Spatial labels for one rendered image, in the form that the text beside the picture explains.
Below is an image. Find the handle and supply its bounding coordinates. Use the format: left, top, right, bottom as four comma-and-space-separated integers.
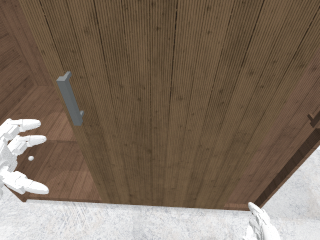
56, 71, 84, 126
310, 111, 320, 129

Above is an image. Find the robot right hand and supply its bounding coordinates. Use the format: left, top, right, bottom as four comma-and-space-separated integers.
242, 202, 281, 240

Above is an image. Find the robot left hand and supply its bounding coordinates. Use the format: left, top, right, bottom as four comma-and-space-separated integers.
0, 118, 49, 195

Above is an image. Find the wardrobe door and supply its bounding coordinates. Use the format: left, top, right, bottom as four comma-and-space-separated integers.
18, 0, 320, 210
226, 46, 320, 204

